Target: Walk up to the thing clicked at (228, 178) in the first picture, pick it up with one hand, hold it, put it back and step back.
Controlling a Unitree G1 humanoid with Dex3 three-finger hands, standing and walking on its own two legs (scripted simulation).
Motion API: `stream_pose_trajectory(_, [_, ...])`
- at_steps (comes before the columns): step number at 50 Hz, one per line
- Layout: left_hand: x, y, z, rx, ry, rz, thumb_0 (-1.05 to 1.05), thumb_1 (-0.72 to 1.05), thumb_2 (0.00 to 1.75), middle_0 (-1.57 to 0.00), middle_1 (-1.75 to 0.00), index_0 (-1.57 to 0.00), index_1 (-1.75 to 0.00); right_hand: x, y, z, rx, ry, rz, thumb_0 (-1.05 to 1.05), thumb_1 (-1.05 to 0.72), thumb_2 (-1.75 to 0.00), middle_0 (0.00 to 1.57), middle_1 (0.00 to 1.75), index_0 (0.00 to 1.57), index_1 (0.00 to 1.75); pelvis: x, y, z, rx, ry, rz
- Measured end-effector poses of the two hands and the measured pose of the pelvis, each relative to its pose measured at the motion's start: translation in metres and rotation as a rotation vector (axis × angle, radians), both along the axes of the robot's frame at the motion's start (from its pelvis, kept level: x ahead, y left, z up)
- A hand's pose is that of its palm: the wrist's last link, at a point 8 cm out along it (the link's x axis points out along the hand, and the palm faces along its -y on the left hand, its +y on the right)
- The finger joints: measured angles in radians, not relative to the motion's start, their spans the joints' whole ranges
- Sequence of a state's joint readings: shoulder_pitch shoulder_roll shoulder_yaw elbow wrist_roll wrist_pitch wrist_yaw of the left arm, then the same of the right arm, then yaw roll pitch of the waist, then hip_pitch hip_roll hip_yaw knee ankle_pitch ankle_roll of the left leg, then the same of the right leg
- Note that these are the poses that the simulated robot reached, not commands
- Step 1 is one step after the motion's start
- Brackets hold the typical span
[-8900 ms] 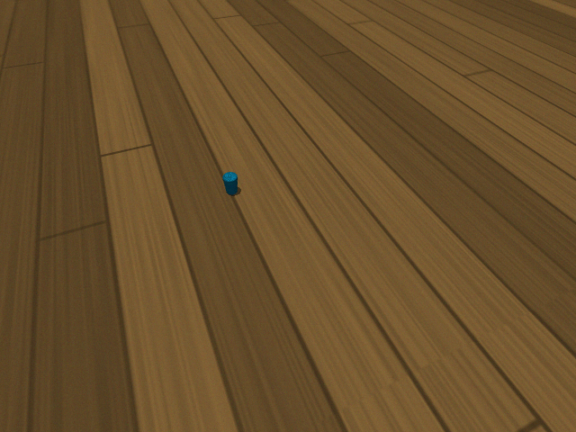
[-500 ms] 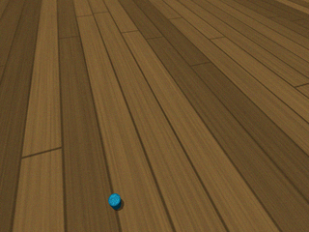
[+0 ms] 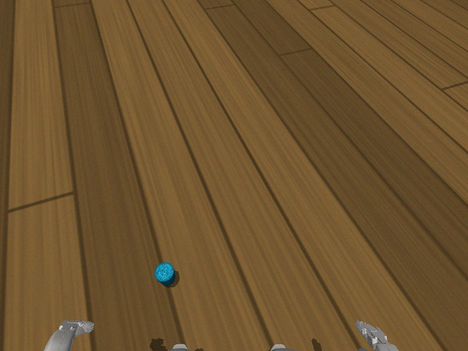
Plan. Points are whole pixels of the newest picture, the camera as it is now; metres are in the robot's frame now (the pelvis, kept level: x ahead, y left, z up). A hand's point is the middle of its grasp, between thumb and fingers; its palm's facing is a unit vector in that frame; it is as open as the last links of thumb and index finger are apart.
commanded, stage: rise first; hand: left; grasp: from above
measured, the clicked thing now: (166, 275) +0.44 +0.24 -0.68
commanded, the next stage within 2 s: none
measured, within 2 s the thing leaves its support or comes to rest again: neither
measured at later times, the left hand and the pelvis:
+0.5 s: hand out of the picture +0.12 +0.26 -0.20, palm faces -0.18 -0.85 -0.49, open 14.0 cm; pelvis -0.01 +0.00 -0.06, yaw +0 degrees
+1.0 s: hand (119, 317) +0.25 +0.30 -0.40, palm faces -0.46 -0.41 -0.79, open 14.0 cm; pelvis -0.07 +0.00 -0.26, yaw -2 degrees
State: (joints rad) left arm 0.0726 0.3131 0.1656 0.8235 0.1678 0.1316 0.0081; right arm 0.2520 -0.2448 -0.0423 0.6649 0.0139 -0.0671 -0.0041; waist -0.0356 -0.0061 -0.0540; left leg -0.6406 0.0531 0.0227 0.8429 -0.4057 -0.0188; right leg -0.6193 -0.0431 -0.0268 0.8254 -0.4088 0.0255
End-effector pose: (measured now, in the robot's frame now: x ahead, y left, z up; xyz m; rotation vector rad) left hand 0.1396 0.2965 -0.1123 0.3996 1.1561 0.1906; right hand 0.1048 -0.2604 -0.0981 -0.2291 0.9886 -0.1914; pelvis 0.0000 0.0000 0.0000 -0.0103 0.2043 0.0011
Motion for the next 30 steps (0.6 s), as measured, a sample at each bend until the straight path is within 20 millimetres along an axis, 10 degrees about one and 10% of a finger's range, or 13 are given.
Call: stream_pose_trajectory(30, [-0.004, 0.012, -0.072, 0.157, -0.014, -0.221, 0.00, -0.51, 0.96, -0.06, -1.10, -0.07, -1.09, 0.044, 0.011, -0.073, -0.034, -0.190, 0.124, 0.01, -0.87, -0.89, 0.20, 0.30, 0.20, 0.30, -0.023, -0.002, -0.090, -0.023, 0.194, 0.013])
